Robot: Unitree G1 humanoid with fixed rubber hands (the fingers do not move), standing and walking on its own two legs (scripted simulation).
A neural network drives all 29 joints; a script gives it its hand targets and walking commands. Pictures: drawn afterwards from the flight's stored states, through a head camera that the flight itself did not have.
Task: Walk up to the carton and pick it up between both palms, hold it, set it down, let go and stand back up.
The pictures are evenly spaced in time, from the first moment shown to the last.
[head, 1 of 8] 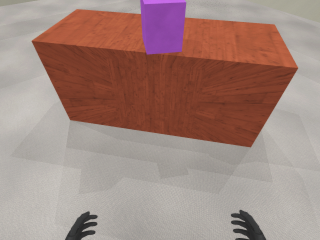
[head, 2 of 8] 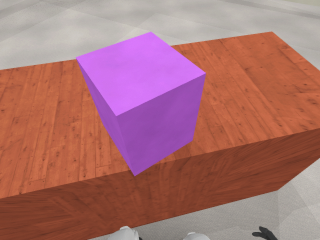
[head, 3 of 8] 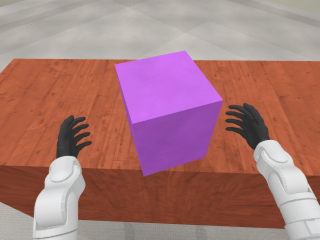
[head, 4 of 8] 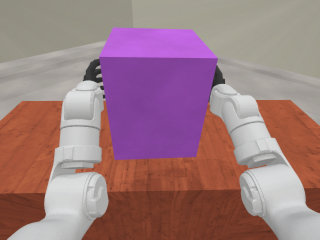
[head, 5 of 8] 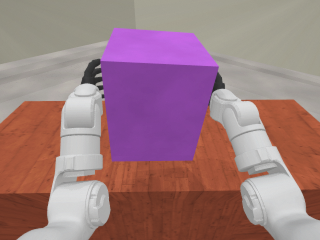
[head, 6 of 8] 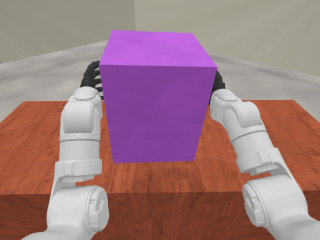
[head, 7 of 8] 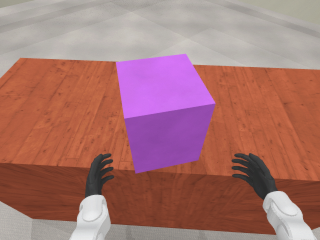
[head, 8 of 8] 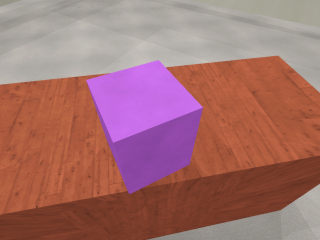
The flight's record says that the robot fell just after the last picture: no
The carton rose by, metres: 0.20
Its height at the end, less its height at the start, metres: +0.00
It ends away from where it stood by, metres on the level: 0.04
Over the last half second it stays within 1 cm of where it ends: yes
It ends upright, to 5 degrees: yes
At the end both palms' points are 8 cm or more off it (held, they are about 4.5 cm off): yes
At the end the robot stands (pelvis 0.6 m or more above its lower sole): yes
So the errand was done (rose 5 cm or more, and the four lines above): yes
